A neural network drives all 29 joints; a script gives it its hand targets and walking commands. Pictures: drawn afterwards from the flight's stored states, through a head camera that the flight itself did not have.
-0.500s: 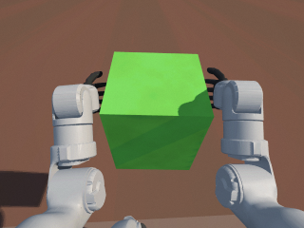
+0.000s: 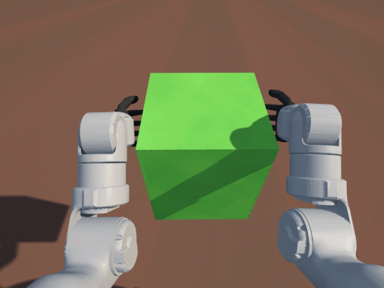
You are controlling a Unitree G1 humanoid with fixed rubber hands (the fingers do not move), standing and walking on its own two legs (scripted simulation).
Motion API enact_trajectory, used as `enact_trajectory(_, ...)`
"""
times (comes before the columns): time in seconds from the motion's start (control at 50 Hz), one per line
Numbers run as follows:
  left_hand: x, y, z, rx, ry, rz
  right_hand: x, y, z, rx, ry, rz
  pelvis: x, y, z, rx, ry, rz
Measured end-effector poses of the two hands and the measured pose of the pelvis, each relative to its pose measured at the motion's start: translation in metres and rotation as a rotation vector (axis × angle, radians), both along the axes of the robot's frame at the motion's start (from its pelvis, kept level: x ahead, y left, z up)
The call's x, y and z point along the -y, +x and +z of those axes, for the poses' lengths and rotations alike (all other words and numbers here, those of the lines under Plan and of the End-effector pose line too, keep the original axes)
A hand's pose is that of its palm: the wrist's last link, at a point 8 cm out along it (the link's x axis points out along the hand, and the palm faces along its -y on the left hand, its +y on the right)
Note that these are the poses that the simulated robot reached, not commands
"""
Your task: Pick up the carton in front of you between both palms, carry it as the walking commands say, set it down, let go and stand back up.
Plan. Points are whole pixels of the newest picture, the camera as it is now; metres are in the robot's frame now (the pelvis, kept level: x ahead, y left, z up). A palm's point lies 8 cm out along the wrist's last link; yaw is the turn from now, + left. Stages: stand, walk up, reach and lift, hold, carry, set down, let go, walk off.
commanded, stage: carry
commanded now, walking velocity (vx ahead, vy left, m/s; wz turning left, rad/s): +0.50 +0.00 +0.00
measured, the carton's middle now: (202, 150) +0.39 +0.03 +0.08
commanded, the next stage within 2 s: none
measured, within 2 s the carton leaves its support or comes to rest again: neither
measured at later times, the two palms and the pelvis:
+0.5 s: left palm (153, 61) +0.68 +0.18 +0.11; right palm (260, 68) +0.65 -0.12 +0.12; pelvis +0.31 +0.06 +0.02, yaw -3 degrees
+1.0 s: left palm (172, 30) +0.88 +0.15 +0.11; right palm (259, 33) +0.89 -0.15 +0.11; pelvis +0.62 +0.00 +0.02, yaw +1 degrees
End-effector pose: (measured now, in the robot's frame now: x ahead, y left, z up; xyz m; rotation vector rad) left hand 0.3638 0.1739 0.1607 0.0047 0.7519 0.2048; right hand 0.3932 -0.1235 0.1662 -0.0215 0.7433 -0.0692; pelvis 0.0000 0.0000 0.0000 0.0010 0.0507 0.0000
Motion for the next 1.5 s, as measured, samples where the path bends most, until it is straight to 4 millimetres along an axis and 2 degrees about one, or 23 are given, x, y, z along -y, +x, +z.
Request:
enact_trajectory(0.1,-0.009,0.054,0.014,0.021,-0.006,0.034,-0.009,0.062,0.012,0.018,0.023,0.015,0.001,0.053,0.012,-0.015,0.016,0.007)
enact_trajectory(0.22,-0.010,0.142,0.028,0.063,-0.013,0.011,-0.009,0.137,0.023,0.059,0.041,-0.030,-0.014,0.131,0.012,-0.031,0.008,0.003)
enact_trajectory(0.32,-0.013,0.222,0.013,0.050,-0.019,-0.054,-0.011,0.199,0.011,0.047,0.007,-0.078,-0.037,0.211,-0.007,-0.016,-0.008,-0.014)
enact_trajectory(0.38,-0.012,0.262,-0.010,-0.006,-0.041,-0.091,-0.010,0.225,-0.009,-0.007,-0.030,-0.107,-0.045,0.244,-0.005,-0.019,0.000,-0.022)
enact_trajectory(0.48,-0.007,0.304,-0.043,-0.120,-0.053,-0.120,-0.005,0.251,-0.045,-0.122,-0.020,-0.161,-0.055,0.295,0.014,-0.033,-0.028,-0.040)
enact_trajectory(0.62,-0.005,0.350,-0.064,-0.070,-0.107,-0.067,-0.006,0.298,-0.064,-0.078,0.035,-0.193,-0.049,0.376,0.027,-0.047,-0.041,-0.043)
enact_trajectory(0.7,-0.002,0.376,-0.064,0.012,-0.130,-0.019,-0.001,0.333,-0.065,-0.003,0.063,-0.187,-0.037,0.434,0.022,-0.040,-0.030,-0.040)
enact_trajectory(0.82,0.018,0.443,-0.059,0.104,-0.045,-0.039,0.019,0.408,-0.067,0.086,0.057,-0.129,-0.012,0.525,-0.001,-0.011,-0.026,-0.005)
enact_trajectory(0.9,0.023,0.473,-0.059,0.037,-0.033,-0.019,0.023,0.445,-0.070,0.019,0.049,-0.099,-0.002,0.568,0.010,-0.009,-0.007,0.018)
enact_trajectory(1.0,0.022,0.512,-0.049,0.017,-0.022,0.002,0.022,0.492,-0.060,-0.001,0.046,-0.068,0.003,0.620,0.022,-0.006,0.015,0.015)
enact_trajectory(1.08,0.020,0.556,-0.037,0.051,-0.020,-0.003,0.020,0.535,-0.049,0.033,0.046,-0.071,0.000,0.665,0.026,-0.002,0.018,0.008)
enact_trajectory(1.18,0.012,0.624,-0.034,0.084,-0.028,-0.022,0.012,0.597,-0.045,0.066,0.043,-0.092,-0.013,0.729,0.020,0.001,0.009,0.003)
enact_trajectory(1.26,-0.003,0.686,-0.051,0.072,-0.044,-0.034,-0.002,0.655,-0.057,0.055,0.027,-0.106,-0.029,0.790,0.007,0.001,-0.002,-0.008)
enact_trajectory(1.34,-0.020,0.751,-0.083,0.034,-0.069,-0.053,-0.019,0.714,-0.081,0.019,-0.010,-0.117,-0.049,0.848,-0.011,0.007,0.013,-0.031)
enact_trajectory(1.42,-0.026,0.790,-0.100,-0.064,-0.085,-0.070,-0.026,0.746,-0.096,-0.079,-0.027,-0.141,-0.060,0.879,0.002,-0.006,-0.008,-0.051)
enact_trajectory(1.5,-0.025,0.822,-0.097,-0.070,-0.088,-0.089,-0.025,0.772,-0.091,-0.086,-0.027,-0.162,-0.065,0.909,0.015,-0.017,-0.022,-0.053)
